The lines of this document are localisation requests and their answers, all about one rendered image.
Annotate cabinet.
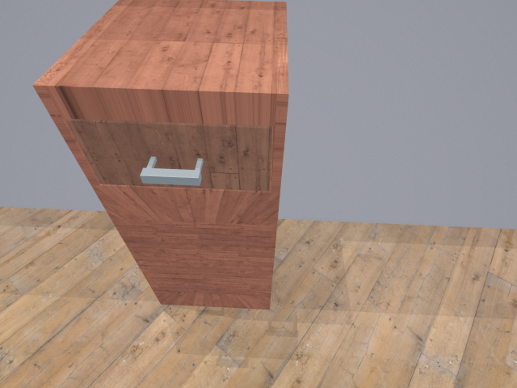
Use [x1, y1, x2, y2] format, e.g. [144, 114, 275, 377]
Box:
[33, 0, 289, 310]

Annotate drawer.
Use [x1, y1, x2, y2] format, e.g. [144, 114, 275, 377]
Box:
[66, 119, 272, 191]

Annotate handle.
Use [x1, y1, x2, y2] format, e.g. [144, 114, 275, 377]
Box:
[140, 157, 203, 186]

